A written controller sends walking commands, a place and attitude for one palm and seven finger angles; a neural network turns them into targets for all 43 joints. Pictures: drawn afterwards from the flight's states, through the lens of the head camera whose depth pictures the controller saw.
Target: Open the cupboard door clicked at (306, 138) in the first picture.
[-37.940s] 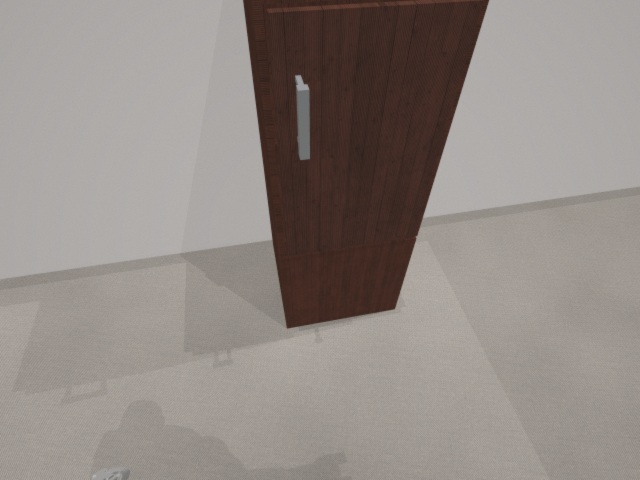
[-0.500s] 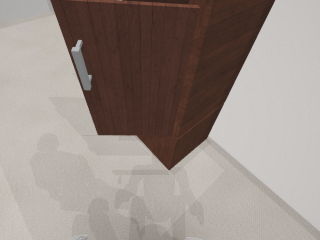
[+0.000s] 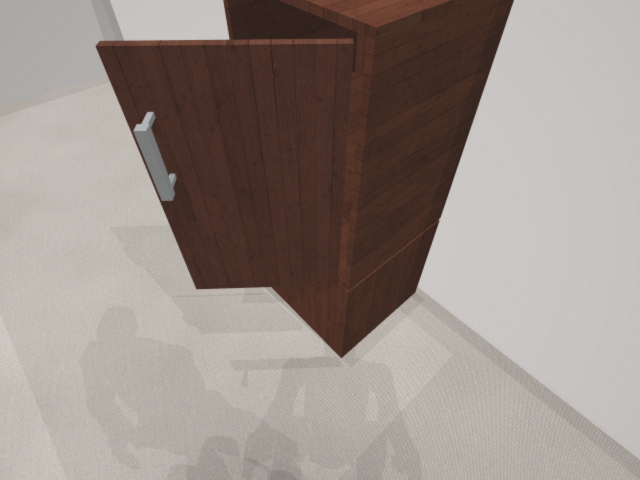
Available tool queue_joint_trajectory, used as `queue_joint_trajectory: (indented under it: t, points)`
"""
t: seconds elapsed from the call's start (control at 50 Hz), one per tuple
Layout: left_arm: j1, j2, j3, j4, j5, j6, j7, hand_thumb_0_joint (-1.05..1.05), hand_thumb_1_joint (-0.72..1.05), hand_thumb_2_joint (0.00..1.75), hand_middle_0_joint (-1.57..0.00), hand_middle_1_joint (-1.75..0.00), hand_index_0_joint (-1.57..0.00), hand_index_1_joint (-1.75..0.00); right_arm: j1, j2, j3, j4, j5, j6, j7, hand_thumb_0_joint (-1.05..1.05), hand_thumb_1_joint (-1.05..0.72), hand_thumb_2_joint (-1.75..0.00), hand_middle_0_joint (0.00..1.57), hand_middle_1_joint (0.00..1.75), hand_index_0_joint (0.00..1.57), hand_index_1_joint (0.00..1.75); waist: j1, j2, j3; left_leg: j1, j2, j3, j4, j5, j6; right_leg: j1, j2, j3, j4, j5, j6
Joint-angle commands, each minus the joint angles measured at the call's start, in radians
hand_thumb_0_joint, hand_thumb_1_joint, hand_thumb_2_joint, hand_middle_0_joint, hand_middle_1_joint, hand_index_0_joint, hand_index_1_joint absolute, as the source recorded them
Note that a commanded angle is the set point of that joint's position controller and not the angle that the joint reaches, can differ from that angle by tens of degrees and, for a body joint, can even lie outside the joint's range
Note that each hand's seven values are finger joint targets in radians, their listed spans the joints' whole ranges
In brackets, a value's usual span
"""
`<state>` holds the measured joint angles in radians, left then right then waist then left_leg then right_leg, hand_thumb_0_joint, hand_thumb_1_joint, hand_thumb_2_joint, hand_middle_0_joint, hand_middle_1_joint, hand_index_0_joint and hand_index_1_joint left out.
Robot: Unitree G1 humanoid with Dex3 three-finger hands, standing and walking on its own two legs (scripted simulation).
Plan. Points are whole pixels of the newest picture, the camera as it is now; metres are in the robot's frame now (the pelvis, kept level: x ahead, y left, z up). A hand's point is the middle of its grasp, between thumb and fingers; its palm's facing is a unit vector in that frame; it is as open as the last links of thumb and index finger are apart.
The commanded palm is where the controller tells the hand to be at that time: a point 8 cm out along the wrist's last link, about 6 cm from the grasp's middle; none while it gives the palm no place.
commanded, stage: come to a stop and stand still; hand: left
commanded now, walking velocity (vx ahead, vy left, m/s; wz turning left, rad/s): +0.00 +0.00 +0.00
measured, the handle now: (158, 157) +0.57 +0.30 +0.08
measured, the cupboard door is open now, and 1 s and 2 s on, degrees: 50 50 50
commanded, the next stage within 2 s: look again from close up in 0.68 s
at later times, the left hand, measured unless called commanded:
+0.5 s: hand out of the picture +0.00 +0.14 -0.18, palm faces +0.05 -0.99 -0.16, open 7.3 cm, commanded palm none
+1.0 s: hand out of the picture +0.03 +0.18 -0.18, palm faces +0.00 -0.98 -0.22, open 7.3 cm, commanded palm none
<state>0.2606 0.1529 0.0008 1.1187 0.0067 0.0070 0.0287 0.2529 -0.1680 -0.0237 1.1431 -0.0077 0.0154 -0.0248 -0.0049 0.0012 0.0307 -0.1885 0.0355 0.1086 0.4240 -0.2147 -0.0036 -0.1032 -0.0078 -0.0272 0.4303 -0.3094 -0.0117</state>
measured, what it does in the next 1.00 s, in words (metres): stands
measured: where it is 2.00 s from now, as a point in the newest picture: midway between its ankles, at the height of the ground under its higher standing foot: outside the picture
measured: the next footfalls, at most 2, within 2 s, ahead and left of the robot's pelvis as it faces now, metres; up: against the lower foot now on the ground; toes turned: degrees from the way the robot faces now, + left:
right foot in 1.96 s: +0.10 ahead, -0.08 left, +0.00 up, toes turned +1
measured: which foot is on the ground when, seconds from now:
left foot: down 0.00-1.00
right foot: down 0.00-1.00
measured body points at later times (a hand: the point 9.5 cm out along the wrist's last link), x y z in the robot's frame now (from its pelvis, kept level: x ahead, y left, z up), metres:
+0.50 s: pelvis +0.02 -0.01 +0.00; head +0.03 -0.01 +0.45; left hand +0.00 +0.19 -0.16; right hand +0.00 -0.23 -0.16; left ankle +0.01 +0.12 -0.74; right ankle -0.05 -0.11 -0.74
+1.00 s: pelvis +0.03 +0.00 -0.01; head +0.05 +0.00 +0.44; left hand +0.04 +0.23 -0.16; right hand +0.05 -0.23 -0.17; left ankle +0.01 +0.12 -0.74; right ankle -0.05 -0.11 -0.74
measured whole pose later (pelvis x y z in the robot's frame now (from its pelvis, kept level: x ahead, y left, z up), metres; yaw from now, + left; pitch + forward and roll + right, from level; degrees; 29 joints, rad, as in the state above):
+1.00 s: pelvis +0.03 +0.00 -0.01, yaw -1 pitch +0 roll +0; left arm 0.30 0.15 -0.01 1.06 0.01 -0.03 0.05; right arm 0.25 -0.18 -0.01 1.04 -0.01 -0.01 -0.03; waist -0.01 0.02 0.03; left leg -0.25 0.05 0.08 0.59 -0.34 0.00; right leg -0.14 0.01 -0.02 0.53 -0.40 -0.01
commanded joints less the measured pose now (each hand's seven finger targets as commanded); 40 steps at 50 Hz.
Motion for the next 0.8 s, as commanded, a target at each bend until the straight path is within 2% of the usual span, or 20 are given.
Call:
queue_joint_trajectory:
  t: [0.0, 0.04, 0.12, 0.14, 0.22, 0.24, 0.32, 0.4, 0.44, 0.48, 0.56, 0.68, 0.74, 0.76, 0.78]
  points:
    - [0.037, 0.104, 0.017, -0.023, -0.004, -0.020, 0.007, 0.00, 0.90, 0.90, -0.20, -0.30, -0.20, -0.30, 0.053, -0.071, -0.005, -0.014, -0.007, -0.011, -0.003, 0.00, -0.90, -0.90, 0.20, 0.30, 0.20, 0.30, -0.006, -0.017, 0.079, 0.036, 0.066, -0.093, -0.076, 0.045, 0.005, -0.140, -0.110, 0.113, -0.148, 0.076, -0.026]
    - [0.051, 0.097, 0.015, -0.017, -0.004, -0.022, 0.008, 0.00, 0.90, 0.90, -0.20, -0.30, -0.20, -0.30, 0.062, -0.066, -0.003, -0.010, -0.007, -0.010, -0.004, 0.00, -0.90, -0.90, 0.20, 0.30, 0.20, 0.30, -0.003, -0.039, 0.073, 0.043, 0.066, -0.094, -0.074, 0.040, 0.006, -0.137, -0.106, 0.109, -0.159, 0.061, -0.026]
    - [0.065, 0.089, 0.015, -0.009, -0.007, -0.026, 0.008, 0.00, 0.90, 0.90, -0.20, -0.30, -0.20, -0.30, 0.082, -0.061, -0.001, 0.001, -0.007, -0.014, -0.007, 0.00, -0.90, -0.90, 0.20, 0.30, 0.20, 0.30, -0.005, -0.019, 0.056, 0.045, 0.069, -0.092, -0.069, 0.077, 0.005, -0.115, -0.110, 0.105, -0.149, 0.114, -0.031]
    - [0.071, 0.081, 0.015, -0.006, -0.006, -0.026, 0.009, 0.00, 0.90, 0.90, -0.20, -0.30, -0.20, -0.30, 0.083, -0.055, -0.001, 0.002, -0.006, -0.014, -0.009, 0.00, -0.90, -0.90, 0.20, 0.30, 0.20, 0.30, -0.002, -0.036, 0.056, 0.046, 0.071, -0.093, -0.067, 0.072, 0.008, -0.111, -0.104, 0.100, -0.153, 0.111, -0.031]
    - [0.084, 0.076, 0.016, 0.001, -0.007, -0.029, 0.011, 0.00, 0.90, 0.90, -0.20, -0.30, -0.20, -0.30, 0.094, -0.052, 0.000, 0.007, -0.006, -0.020, -0.014, 0.00, -0.90, -0.90, 0.20, 0.30, 0.20, 0.30, -0.001, -0.007, 0.028, 0.054, 0.077, -0.093, -0.061, 0.132, 0.008, -0.082, -0.107, 0.091, -0.127, 0.202, -0.032]
    - [0.091, 0.073, 0.015, 0.003, -0.007, -0.028, 0.011, 0.00, 0.90, 0.90, -0.20, -0.30, -0.20, -0.30, 0.091, -0.049, 0.001, 0.006, -0.004, -0.019, -0.015, 0.00, -0.90, -0.90, 0.20, 0.30, 0.20, 0.30, 0.001, -0.025, 0.037, 0.053, 0.079, -0.090, -0.060, 0.121, 0.009, -0.085, -0.104, 0.086, -0.134, 0.197, -0.030]
    - [0.095, 0.068, 0.015, 0.007, -0.006, -0.030, 0.013, 0.00, 0.90, 0.90, -0.20, -0.30, -0.20, -0.30, 0.096, -0.049, -0.001, 0.010, -0.006, -0.022, -0.018, 0.00, -0.90, -0.90, 0.20, 0.30, 0.20, 0.30, -0.001, -0.008, 0.026, 0.061, 0.081, -0.089, -0.052, 0.161, 0.008, -0.071, -0.106, 0.085, -0.116, 0.267, -0.031]
    - [0.103, 0.066, 0.017, 0.010, -0.004, -0.030, 0.015, 0.00, 0.90, 0.90, -0.20, -0.30, -0.20, -0.30, 0.092, -0.045, -0.001, 0.011, -0.006, -0.023, -0.020, 0.00, -0.90, -0.90, 0.20, 0.30, 0.20, 0.30, 0.000, -0.014, 0.036, 0.061, 0.081, -0.085, -0.048, 0.183, 0.006, -0.063, -0.108, 0.079, -0.109, 0.318, -0.027]
    - [0.109, 0.064, 0.016, 0.010, -0.003, -0.032, 0.016, 0.00, 0.90, 0.90, -0.20, -0.30, -0.20, -0.30, 0.089, -0.040, -0.001, 0.008, -0.004, -0.024, -0.021, 0.00, -0.90, -0.90, 0.20, 0.30, 0.20, 0.30, 0.001, -0.036, 0.028, 0.069, 0.083, -0.084, -0.045, 0.194, 0.008, -0.054, -0.106, 0.073, -0.109, 0.349, -0.024]
    - [0.107, 0.065, 0.017, 0.010, -0.003, -0.032, 0.016, 0.00, 0.90, 0.90, -0.20, -0.30, -0.20, -0.30, 0.089, -0.044, -0.002, 0.008, -0.006, -0.024, -0.022, 0.00, -0.90, -0.90, 0.20, 0.30, 0.20, 0.30, -0.003, -0.026, 0.023, 0.071, 0.082, -0.085, -0.039, 0.213, 0.007, -0.046, -0.109, 0.074, -0.103, 0.376, -0.023]
    - [0.104, 0.067, 0.014, 0.009, -0.002, -0.029, 0.016, 0.00, 0.90, 0.90, -0.20, -0.30, -0.20, -0.30, 0.074, -0.046, -0.001, 0.005, -0.006, -0.021, -0.020, 0.00, -0.90, -0.90, 0.20, 0.30, 0.20, 0.30, -0.001, -0.032, 0.055, 0.070, 0.080, -0.086, -0.049, 0.191, 0.007, -0.066, -0.108, 0.072, -0.115, 0.343, -0.022]
    - [0.099, 0.079, 0.017, 0.006, -0.003, -0.032, 0.015, 0.00, 0.90, 0.90, -0.20, -0.30, -0.20, -0.30, 0.067, -0.059, 0.000, 0.000, -0.007, -0.025, -0.023, 0.00, -0.90, -0.90, 0.20, 0.30, 0.20, 0.30, -0.002, -0.018, 0.012, 0.092, 0.083, -0.083, -0.039, 0.248, 0.007, -0.031, -0.111, 0.070, -0.103, 0.423, -0.020]
    - [0.100, 0.079, 0.016, 0.007, -0.002, -0.032, 0.016, 0.00, 0.90, 0.90, -0.20, -0.30, -0.20, -0.30, 0.058, -0.060, 0.001, -0.004, -0.005, -0.024, -0.024, 0.00, -0.90, -0.90, 0.20, 0.30, 0.20, 0.30, 0.002, -0.029, 0.023, 0.091, 0.083, -0.078, -0.039, 0.249, 0.007, -0.029, -0.109, 0.064, -0.107, 0.440, -0.017]
    - [0.179, 0.105, 0.014, 0.012, 0.022, -0.062, 0.056, 0.00, 0.90, 0.90, -0.20, -0.30, -0.20, -0.30, -0.047, -0.096, -0.001, -0.092, 0.004, -0.042, -0.005, 0.00, -0.90, -0.90, 0.20, 0.30, 0.20, 0.30, 0.037, 0.001, 0.081, -0.021, 0.069, -0.023, 0.221, 0.240, -0.010, -0.116, -0.165, 0.154, -0.096, 0.831, 0.046]
    - [0.130, 0.144, 0.022, -0.041, 0.017, -0.069, 0.049, 0.00, 0.90, 0.90, -0.20, -0.30, -0.20, -0.30, 0.010, -0.033, 0.004, -0.122, -0.001, -0.033, 0.003, 0.00, -0.90, -0.90, 0.20, 0.30, 0.20, 0.30, -0.024, -0.007, 0.033, -0.077, 0.037, -0.065, 0.187, -0.068, 0.010, -0.051, -0.191, 0.159, -0.046, 0.827, -0.011]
